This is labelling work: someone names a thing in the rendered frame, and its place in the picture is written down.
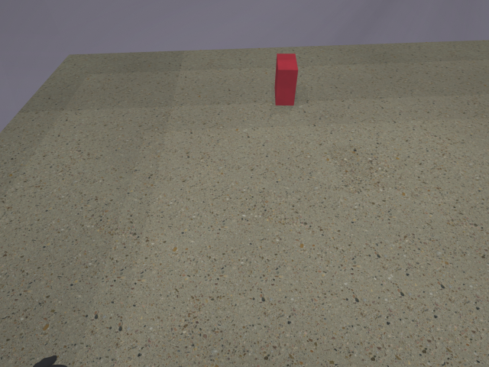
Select carton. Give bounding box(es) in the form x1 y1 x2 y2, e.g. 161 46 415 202
275 54 298 106

